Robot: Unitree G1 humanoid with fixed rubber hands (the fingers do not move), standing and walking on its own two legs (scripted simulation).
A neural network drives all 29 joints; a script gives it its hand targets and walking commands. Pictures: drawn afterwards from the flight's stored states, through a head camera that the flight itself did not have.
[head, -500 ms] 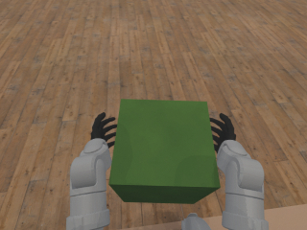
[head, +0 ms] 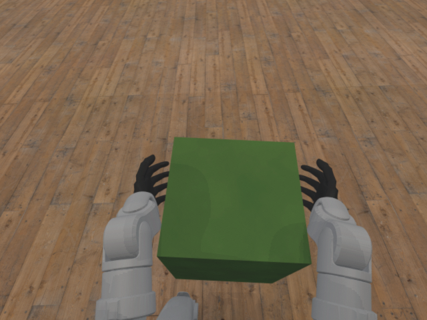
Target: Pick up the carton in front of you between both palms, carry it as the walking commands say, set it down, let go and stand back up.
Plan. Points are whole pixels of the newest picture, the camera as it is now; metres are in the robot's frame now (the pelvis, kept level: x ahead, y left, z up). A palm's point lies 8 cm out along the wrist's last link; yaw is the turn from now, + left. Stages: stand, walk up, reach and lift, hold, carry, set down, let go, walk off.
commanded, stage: carry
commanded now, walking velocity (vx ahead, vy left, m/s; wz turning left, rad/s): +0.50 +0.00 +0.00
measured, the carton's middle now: (228, 218) +0.32 +0.02 +0.01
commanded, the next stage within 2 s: none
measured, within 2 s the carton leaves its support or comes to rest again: neither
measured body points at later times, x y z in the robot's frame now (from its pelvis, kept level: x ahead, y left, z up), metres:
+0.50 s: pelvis +0.31 +0.04 +0.01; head +0.33 +0.06 +0.46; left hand +0.62 +0.19 +0.07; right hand +0.61 -0.11 +0.08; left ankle +0.25 +0.11 -0.74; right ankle +0.41 -0.12 -0.69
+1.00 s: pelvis +0.62 +0.01 +0.00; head +0.59 +0.01 +0.45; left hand +0.85 +0.18 +0.08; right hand +0.86 -0.13 +0.09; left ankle +0.75 +0.16 -0.71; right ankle +0.54 -0.09 -0.74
